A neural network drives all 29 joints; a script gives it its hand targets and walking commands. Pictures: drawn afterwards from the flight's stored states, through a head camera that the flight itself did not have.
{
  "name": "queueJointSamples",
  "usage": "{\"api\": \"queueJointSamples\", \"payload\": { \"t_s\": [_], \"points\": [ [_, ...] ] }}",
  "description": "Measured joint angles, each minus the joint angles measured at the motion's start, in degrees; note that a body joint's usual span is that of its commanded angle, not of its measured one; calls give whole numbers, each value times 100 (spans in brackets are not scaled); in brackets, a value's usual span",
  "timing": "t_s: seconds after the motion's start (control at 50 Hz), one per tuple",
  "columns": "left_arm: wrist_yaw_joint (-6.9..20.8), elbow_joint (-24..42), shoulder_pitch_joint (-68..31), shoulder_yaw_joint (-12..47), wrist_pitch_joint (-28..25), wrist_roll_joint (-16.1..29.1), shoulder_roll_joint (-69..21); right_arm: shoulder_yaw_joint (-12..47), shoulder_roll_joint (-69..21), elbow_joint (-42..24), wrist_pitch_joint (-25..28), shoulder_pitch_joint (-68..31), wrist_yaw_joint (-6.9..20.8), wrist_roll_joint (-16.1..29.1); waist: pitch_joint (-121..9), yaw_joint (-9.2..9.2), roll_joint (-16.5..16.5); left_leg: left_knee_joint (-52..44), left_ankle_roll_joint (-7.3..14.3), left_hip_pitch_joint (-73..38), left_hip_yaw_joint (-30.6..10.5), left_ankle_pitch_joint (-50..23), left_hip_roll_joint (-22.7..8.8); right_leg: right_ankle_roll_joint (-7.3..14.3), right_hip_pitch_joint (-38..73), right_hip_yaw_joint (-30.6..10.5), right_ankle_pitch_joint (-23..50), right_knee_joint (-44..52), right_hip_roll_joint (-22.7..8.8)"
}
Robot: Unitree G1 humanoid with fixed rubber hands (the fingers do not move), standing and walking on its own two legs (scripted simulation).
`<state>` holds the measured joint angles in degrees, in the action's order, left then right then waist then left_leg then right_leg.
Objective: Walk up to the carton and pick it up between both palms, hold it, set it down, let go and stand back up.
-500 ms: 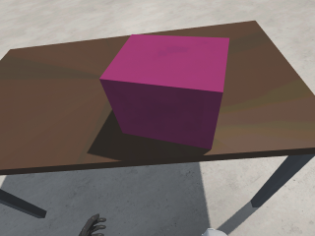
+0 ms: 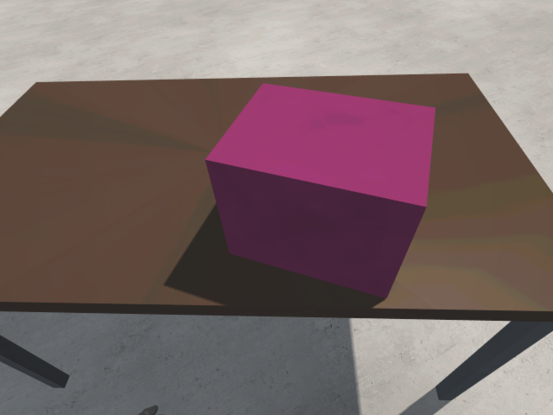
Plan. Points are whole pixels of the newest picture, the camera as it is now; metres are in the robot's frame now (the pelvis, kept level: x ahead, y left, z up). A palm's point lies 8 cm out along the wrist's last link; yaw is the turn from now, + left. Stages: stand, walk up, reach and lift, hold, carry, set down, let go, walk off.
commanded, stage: walk up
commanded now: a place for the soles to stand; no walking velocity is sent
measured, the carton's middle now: (322, 187) +0.46 -0.05 +0.07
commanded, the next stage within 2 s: reach and lift in 1.58 s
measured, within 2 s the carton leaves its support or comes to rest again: neither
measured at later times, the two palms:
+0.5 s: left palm out of the picture +0.08 +0.25 -0.11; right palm out of the picture +0.07 -0.26 -0.11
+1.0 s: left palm out of the picture +0.08 +0.21 -0.12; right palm out of the picture +0.12 -0.30 -0.11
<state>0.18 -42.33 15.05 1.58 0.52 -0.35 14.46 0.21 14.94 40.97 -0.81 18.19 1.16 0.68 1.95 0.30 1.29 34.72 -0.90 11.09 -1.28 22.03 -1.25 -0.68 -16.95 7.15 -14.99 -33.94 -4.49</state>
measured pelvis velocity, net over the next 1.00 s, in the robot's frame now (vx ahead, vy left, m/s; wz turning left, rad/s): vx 0.01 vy -0.05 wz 0.11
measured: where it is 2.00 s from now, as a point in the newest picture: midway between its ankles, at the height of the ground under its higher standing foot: outside the picture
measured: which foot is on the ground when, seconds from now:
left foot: down 0.00-1.00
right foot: down 0.00-1.00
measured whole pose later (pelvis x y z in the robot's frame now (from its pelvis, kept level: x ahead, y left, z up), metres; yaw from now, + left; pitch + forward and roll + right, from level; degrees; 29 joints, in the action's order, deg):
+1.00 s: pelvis +0.01 -0.05 -0.01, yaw +6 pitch -2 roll +0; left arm 2.1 -42.5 13.1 1.5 3.4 -0.3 15.6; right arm -1.9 14.5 37.0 -0.7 20.4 -1.7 -0.7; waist 3.2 1.0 -0.5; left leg 38.7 -2.6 13.1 -6.0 24.2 -3.0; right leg 3.8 -17.2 13.1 -21.5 -40.7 -4.0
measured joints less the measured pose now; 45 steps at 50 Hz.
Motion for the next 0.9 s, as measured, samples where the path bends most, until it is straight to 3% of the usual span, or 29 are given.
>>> {"api": "queueJointSamples", "payload": {
  "t_s": [0.44,0.56,0.66,0.72,0.84,0.9],
  "points": [
    [20,-23,-36,17,46,1,8,-65,20,208,-8,121,-9,-39,22,-29,-46,-123,-28,-55,-256,-124,102,18,158,247,-18,63,-123],
    [138,-48,72,-153,227,-142,244,-122,-64,19,71,321,-138,-188,62,-28,-259,57,-102,-2,-263,8,31,121,-9,125,-238,-303,3],
    [186,-83,125,-213,144,-113,273,-203,38,-68,10,442,-154,-172,76,-50,-204,150,-201,74,-403,100,-177,307,16,284,-300,-255,208],
    [172,-88,68,-162,130,-39,210,-252,103,-148,-13,458,-184,-149,125,-13,-171,235,-61,138,-435,153,-188,382,-11,360,-374,-329,202],
    [185,-76,-44,-32,236,-44,105,-234,78,-299,62,357,-221,-162,173,13,-169,79,-320,95,-505,45,-153,394,-41,426,-463,-431,131],
    [200,-27,-112,-17,239,-34,83,-218,58,-356,27,290,-242,-176,173,46,-123,255,-273,162,-570,117,-170,429,-33,496,-523,-506,147]
  ]
}}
